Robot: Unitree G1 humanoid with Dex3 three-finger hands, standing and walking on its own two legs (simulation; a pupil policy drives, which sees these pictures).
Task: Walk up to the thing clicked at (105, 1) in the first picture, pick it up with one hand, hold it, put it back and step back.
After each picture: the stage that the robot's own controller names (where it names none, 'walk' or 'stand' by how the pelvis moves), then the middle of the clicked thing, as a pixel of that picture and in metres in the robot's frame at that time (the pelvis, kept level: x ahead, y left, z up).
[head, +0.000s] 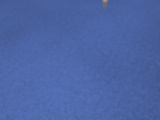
stand; (105, 3) +2.33 -0.23 -0.72
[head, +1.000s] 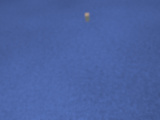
walk; (87, 17) +2.20 +0.19 -0.70
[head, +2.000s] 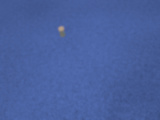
walk; (62, 31) +1.55 +0.45 -0.72
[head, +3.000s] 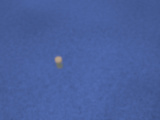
walk; (59, 62) +1.05 +0.38 -0.71
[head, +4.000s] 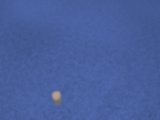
walk; (57, 98) +0.65 +0.28 -0.70
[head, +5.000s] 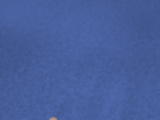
walk; out of the picture +0.40 +0.23 -0.70
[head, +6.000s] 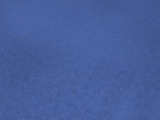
stand; out of the picture +0.36 +0.24 -0.71
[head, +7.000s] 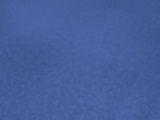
stand; out of the picture +0.38 +0.24 -0.72
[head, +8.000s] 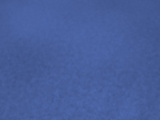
stand; out of the picture +0.36 +0.25 -0.73
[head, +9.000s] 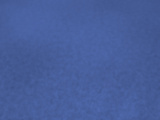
stand; out of the picture +0.36 +0.26 -0.73
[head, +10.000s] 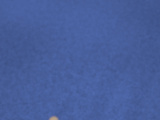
go down; out of the picture +0.37 +0.26 -0.71
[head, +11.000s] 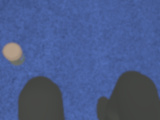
go down; (14, 54) +0.45 +0.27 -0.29
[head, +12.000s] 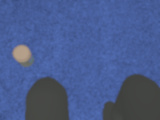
close in; (24, 56) +0.44 +0.26 -0.29
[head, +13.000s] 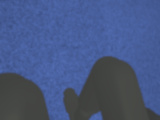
close in; out of the picture +0.43 +0.30 -0.22
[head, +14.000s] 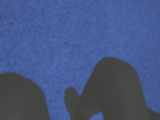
close; out of the picture +0.42 +0.30 -0.23
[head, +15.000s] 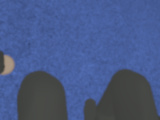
lift; (3, 64) +0.38 +0.26 -0.25
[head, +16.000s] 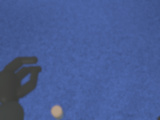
close; (57, 112) +0.37 +0.21 -0.58
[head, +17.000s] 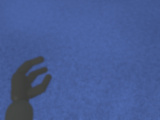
go down; out of the picture +0.35 +0.22 -0.68
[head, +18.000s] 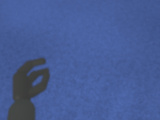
stand; out of the picture +0.35 +0.22 -0.68
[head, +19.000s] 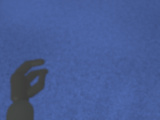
stand; out of the picture +0.35 +0.22 -0.68
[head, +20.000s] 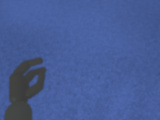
stand; out of the picture +0.35 +0.22 -0.67
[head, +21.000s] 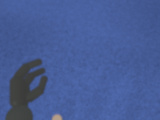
stand; out of the picture +0.36 +0.22 -0.65
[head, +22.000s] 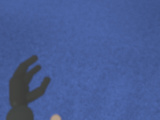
stand; out of the picture +0.37 +0.22 -0.64
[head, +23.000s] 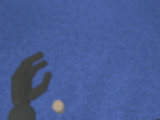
stand; (59, 107) +0.37 +0.22 -0.58
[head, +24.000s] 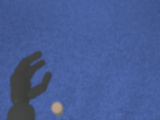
stand; (58, 109) +0.37 +0.21 -0.59
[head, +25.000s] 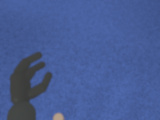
stand; out of the picture +0.37 +0.21 -0.62
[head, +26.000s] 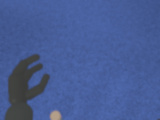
stand; (56, 118) +0.37 +0.21 -0.61
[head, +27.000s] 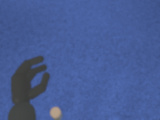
stand; (56, 114) +0.37 +0.21 -0.61
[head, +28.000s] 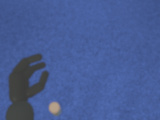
close; (55, 109) +0.37 +0.22 -0.59
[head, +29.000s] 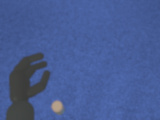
close; (58, 107) +0.37 +0.22 -0.58
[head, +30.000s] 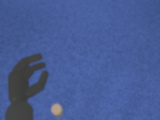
close; (57, 110) +0.37 +0.21 -0.60
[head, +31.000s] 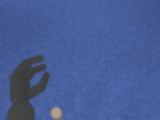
close; (57, 114) +0.37 +0.22 -0.61
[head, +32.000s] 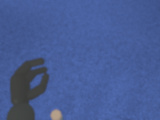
close; (57, 116) +0.37 +0.22 -0.61
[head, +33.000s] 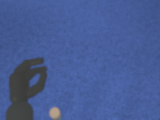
close; (55, 114) +0.37 +0.22 -0.61
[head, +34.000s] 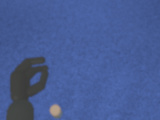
close; (56, 111) +0.37 +0.22 -0.60
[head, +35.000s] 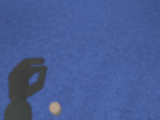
close; (55, 109) +0.37 +0.22 -0.59
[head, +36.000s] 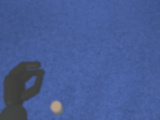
close; (57, 108) +0.38 +0.22 -0.58
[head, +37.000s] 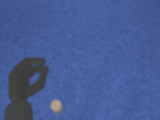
close; (57, 107) +0.37 +0.22 -0.58
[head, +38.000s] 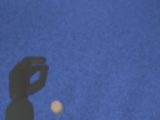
close; (57, 108) +0.37 +0.22 -0.58
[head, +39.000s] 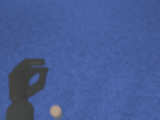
close; (56, 112) +0.37 +0.22 -0.60
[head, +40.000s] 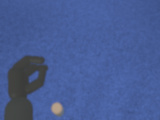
close; (58, 109) +0.37 +0.22 -0.59
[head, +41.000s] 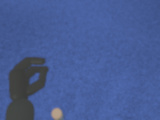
close; (57, 115) +0.37 +0.21 -0.61
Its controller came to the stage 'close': yes
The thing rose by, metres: 0.01
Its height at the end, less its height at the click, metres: +0.00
